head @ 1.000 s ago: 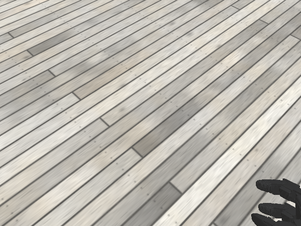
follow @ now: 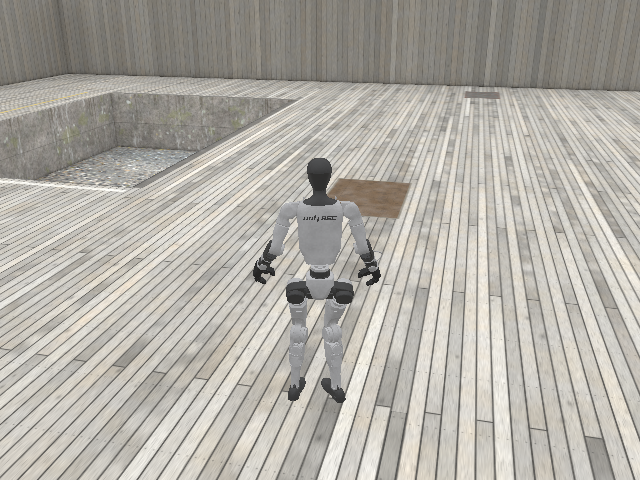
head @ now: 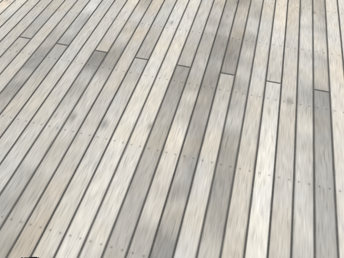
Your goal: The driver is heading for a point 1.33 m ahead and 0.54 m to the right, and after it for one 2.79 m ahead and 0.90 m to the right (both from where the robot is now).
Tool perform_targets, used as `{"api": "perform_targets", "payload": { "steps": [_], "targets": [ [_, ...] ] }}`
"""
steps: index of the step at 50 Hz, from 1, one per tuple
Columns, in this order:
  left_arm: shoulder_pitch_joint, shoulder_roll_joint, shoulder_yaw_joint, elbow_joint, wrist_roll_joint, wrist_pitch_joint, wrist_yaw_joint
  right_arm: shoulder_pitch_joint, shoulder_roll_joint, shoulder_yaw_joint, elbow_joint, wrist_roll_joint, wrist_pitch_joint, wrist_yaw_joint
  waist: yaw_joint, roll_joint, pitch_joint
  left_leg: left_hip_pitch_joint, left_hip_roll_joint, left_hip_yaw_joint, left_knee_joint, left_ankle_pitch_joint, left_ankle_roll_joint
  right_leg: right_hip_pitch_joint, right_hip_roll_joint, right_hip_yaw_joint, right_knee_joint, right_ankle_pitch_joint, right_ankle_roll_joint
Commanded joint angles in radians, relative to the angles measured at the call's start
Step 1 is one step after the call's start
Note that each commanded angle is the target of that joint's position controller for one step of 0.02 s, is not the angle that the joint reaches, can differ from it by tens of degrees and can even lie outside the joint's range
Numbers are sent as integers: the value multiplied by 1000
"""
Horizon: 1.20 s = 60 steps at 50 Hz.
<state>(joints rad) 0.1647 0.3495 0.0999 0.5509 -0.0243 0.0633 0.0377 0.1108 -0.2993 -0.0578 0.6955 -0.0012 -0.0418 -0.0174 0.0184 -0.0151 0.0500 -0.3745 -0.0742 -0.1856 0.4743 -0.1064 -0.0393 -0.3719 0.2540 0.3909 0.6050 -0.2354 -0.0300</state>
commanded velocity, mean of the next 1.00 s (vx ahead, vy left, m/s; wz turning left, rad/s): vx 0.05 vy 0.00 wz -0.71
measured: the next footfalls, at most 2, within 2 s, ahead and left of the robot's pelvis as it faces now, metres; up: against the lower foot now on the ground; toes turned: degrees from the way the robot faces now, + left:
right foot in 0.50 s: +0.00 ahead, -0.12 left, +0.00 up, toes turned -35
left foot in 0.96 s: +0.20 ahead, +0.02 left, +0.00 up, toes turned -41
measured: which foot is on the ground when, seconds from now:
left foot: down 0.00-0.50, up 0.52-0.94, down 0.96-1.00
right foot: down 0.00-0.00, up 0.02-0.48, down 0.50-1.00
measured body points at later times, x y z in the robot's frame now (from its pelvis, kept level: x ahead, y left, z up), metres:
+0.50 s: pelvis +0.02 +0.00 +0.00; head +0.04 -0.03 +0.45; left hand +0.31 +0.16 -0.06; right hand +0.00 -0.33 -0.10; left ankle +0.09 +0.14 -0.73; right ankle -0.03 -0.10 -0.73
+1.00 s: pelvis +0.07 -0.04 +0.00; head +0.09 -0.05 +0.45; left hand +0.36 +0.04 -0.09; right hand +0.01 -0.34 -0.09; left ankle +0.17 +0.05 -0.73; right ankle -0.03 -0.10 -0.73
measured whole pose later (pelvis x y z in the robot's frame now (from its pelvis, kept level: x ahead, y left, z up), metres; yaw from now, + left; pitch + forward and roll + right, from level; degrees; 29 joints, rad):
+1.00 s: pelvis +0.07 -0.04 +0.00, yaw -42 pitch +1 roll +0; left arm 0.15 0.26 0.02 0.67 0.02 0.01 0.01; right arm 0.15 -0.26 -0.05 0.73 -0.02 0.00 0.00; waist 0.00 -0.02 0.01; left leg -0.30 0.01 0.00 0.54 -0.24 -0.02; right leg -0.23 0.06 0.10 0.57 -0.35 -0.02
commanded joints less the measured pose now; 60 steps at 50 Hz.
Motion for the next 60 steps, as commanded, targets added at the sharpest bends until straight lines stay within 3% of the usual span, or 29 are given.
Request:
{"api": "perform_targets", "payload": {
  "steps": [1, 2, 3, 5, 8, 12, 14, 19, 22, 24, 25, 26, 27, 28, 29, 30, 31, 34, 38, 45, 47, 48, 49, 50, 52, 54, 55, 58, 60],
  "targets": [
    [93, 72, 17, -84, -6, -14, -17, -15, -199, -56, -82, -48, 2, -3, 54, 291, -197, 282, 429, -390, -173, 154, 255, -195, -41, -113, 352, -429, 31],
    [83, 167, 40, -65, 0, -22, -23, -34, -145, -51, -100, -43, 4, -7, 33, 232, -163, 251, 436, -378, -180, 86, 281, -241, -127, -140, 488, -340, 73],
    [84, 185, 48, -43, -5, -16, -24, -70, -103, -39, -113, -30, 11, -16, 30, 171, -129, 225, 371, -257, -167, -1, 247, -254, -159, -166, 542, -260, 87],
    [123, 143, 36, -16, 1, 3, -17, -97, -88, -29, -127, -12, 29, -34, 23, 121, -89, 190, 302, -119, -162, -18, 212, -286, -187, -225, 685, -167, 112],
    [79, 94, 15, -43, -10, 2, -17, -55, -91, -23, -118, -28, 44, -48, -14, 141, -72, 214, 273, 20, -186, 64, 230, -326, -251, -331, 676, -106, 138],
    [18, 69, 4, -72, -6, -4, -18, 4, -122, -38, -95, -31, 54, -44, -63, 161, -110, 333, 337, 72, -194, 100, 270, -341, -332, -359, 548, -107, 167],
    [24, 68, 1, -73, -3, -10, -28, 44, -165, -58, -82, -12, 45, -34, -78, 187, -156, 361, 376, 57, -255, -184, 259, -324, -357, -386, 495, -114, 152],
    [-13, 35, -4, -68, 9, -4, -43, -15, -173, -71, -72, -10, 33, -11, -58, 146, -93, 283, 392, 210, -247, -69, 234, -167, -363, -438, 262, -113, 100],
    [1, 46, 7, -62, 1, 17, -53, -20, -183, -82, -53, 12, 27, 15, -35, 160, -108, 277, 417, 275, -179, 31, 208, -44, -341, -473, 117, -109, 56],
    [75, 58, 25, -36, -2, 29, -55, -31, -164, -81, -39, 37, 31, 24, 20, 136, -133, 237, 399, 341, -46, 46, 138, 111, -296, -499, -68, -6, 3],
    [169, 109, 51, 0, 1, 28, -44, 20, -116, -71, -14, 34, 35, 30, 48, 32, -145, 123, 337, 399, 132, -23, 71, 274, -284, -430, -171, 92, -46],
    [236, 258, 89, -5, -6, 19, -25, 25, -58, -53, -47, -11, 37, 33, 35, -298, -111, -230, 205, 464, 504, -493, -32, 461, -523, -54, -204, 522, -158],
    [160, 288, 79, -57, 35, -20, -32, -42, -61, -47, -110, -35, 31, 19, 23, -315, -185, -416, 107, 245, 696, -577, -59, 413, -637, 193, -229, 448, -334],
    [140, 212, 61, -56, 43, -48, -45, -101, -123, -61, -108, -15, 30, 9, 66, -185, -186, -433, 123, 170, 759, -501, -37, 404, -612, 97, -270, 366, -316],
    [112, 181, 46, -41, 34, -62, -42, -105, -129, -64, -106, 3, 28, 3, 37, -158, -149, -439, 136, 154, 735, -399, -10, 369, -571, 21, -273, 321, -263],
    [62, 140, 31, -43, 16, -62, -34, -73, -136, -67, -79, -5, 30, -7, 10, -101, -143, -420, 157, 142, 707, -326, -6, 347, -533, -39, -257, 313, -215],
    [10, 115, 16, -50, 11, -58, -25, -43, -139, -68, -65, -13, 33, -11, -16, -113, -138, -376, 153, 145, 688, -265, -14, 303, -507, -88, -249, 388, -197],
    [-13, 102, -2, -47, 33, -60, -9, 16, -117, -58, -31, -7, 37, -3, -37, -103, -182, -260, 125, 162, 663, -161, -38, 267, -466, -167, -238, 558, -192],
    [1, 98, -10, -14, 32, -54, -5, -14, -75, -33, -35, -2, 43, 4, -11, -114, -153, -205, 122, 159, 449, -131, -54, 273, -449, -177, -229, 514, -190],
    [-21, 68, -28, 35, 27, -47, -26, -17, -74, -25, -45, 4, 38, 15, 2, -126, -104, -10, 104, 173, 185, -194, -17, 191, -455, -105, -166, 474, -199],
    [-27, 35, -41, 54, 17, -52, -25, 19, -57, -18, -39, -8, 26, 19, -42, -88, -103, 151, 109, 167, -65, 69, 17, 147, -408, -107, -140, 365, -138],
    [10, 1, -51, 60, 38, -62, -24, 34, -99, -23, -44, -25, 19, 13, -25, -18, -144, 272, 196, 74, -75, 341, 41, 112, -348, -132, -106, 222, -76],
    [98, 9, -45, 75, 55, -72, -28, 12, -166, -34, -54, -29, 18, 8, 49, 132, -159, 324, 284, 8, -9, 531, 119, 58, -257, -203, -69, 7, -22],
    [98, 3, -49, 90, 57, -72, -24, -10, -94, -17, -45, -19, 20, 10, 40, 188, -188, 268, 303, -13, -17, 445, 194, 114, -252, -239, -89, -69, 22],
    [34, 18, -44, 105, 53, -61, -21, -28, -49, -5, -39, -7, 16, 21, 5, 123, -154, 219, 215, 43, -14, 245, 145, 157, -256, -258, -130, 14, 32],
    [4, 43, -31, 97, 50, -44, -15, -23, -111, -18, -44, 12, 9, 29, -9, 101, -113, 168, 186, 40, 0, 230, 130, 168, -240, -281, -108, 66, 22],
    [9, 52, -23, 94, 48, -39, -8, -26, -147, -29, -51, 20, 11, 28, -3, 119, -110, 150, 196, 5, -1, 248, 148, 169, -232, -303, -83, 59, 21],
    [35, 26, -12, 92, 43, -39, 8, 5, -164, -43, -69, 25, 28, 17, -11, 177, -142, 184, 260, -161, -14, 325, 243, 96, -194, -353, 43, -28, 45],
    [17, -5, -12, 76, 37, -45, 7, 47, -172, -50, -67, 21, 37, 6, -32, 220, -151, 258, 331, -305, -61, 346, 311, -34, -164, -333, 154, -289, 53]
  ]
}}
